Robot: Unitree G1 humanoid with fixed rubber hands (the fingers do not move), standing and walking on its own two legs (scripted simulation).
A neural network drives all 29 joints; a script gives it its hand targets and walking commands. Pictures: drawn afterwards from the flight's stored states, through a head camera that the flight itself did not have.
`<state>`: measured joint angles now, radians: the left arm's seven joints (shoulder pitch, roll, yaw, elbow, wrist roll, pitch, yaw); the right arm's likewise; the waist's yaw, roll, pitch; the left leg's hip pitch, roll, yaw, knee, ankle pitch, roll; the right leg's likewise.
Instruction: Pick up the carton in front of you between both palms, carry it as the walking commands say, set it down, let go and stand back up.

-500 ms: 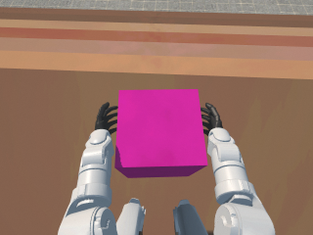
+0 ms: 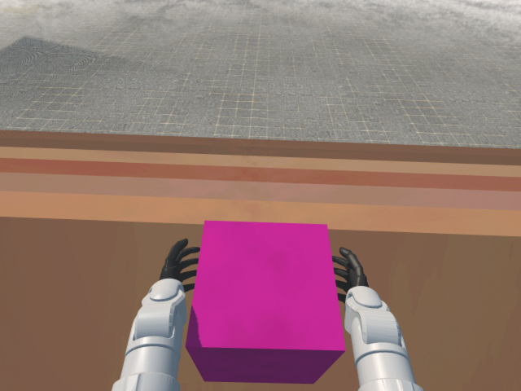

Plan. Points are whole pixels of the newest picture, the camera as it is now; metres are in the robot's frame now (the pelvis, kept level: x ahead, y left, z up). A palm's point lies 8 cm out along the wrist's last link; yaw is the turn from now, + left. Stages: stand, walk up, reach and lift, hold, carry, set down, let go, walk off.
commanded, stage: reach and lift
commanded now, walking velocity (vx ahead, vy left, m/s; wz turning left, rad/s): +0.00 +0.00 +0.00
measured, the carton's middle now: (262, 307) +0.30 +0.00 -0.07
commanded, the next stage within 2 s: hold in 1.06 s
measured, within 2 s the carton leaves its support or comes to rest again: neither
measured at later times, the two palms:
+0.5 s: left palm (168, 283) +0.29 +0.15 +0.04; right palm (363, 291) +0.28 -0.15 +0.03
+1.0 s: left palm (167, 276) +0.29 +0.15 +0.05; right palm (363, 285) +0.29 -0.15 +0.04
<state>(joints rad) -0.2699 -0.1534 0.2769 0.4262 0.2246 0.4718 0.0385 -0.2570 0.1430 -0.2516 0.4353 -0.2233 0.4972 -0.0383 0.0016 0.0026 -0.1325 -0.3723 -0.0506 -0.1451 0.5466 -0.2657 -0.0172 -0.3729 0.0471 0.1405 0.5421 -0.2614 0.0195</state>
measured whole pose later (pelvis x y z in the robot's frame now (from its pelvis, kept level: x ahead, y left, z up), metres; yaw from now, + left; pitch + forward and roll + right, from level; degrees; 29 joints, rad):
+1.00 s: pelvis +0.00 +0.00 +0.01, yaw +0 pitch -4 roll +0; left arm -0.27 -0.15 0.24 0.31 0.29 0.67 0.00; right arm -0.25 0.15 -0.22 0.31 -0.28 0.70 -0.01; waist 0.00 0.00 -0.02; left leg -0.09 -0.04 -0.14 0.38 -0.21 -0.01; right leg -0.09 0.03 0.13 0.37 -0.20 0.01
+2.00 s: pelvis +0.11 +0.01 +0.01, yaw +2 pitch +5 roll +0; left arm -0.21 -0.15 0.10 -0.18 0.13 1.12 0.10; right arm -0.17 0.10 -0.14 -0.21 -0.08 1.16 -0.09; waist 0.00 -0.02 -0.18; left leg -0.36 0.04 0.10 0.72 -0.51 0.00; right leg -0.23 -0.05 -0.15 0.46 -0.32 -0.01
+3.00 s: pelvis +0.74 +0.02 -0.03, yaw +0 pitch +3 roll +0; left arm -0.67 0.04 0.18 0.08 0.02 1.18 0.13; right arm -0.65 0.01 -0.17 0.06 -0.05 1.20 -0.14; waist -0.03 -0.04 -0.01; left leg -0.56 0.00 0.18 0.70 -0.20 0.12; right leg -0.21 -0.03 -0.07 1.06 -0.50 -0.03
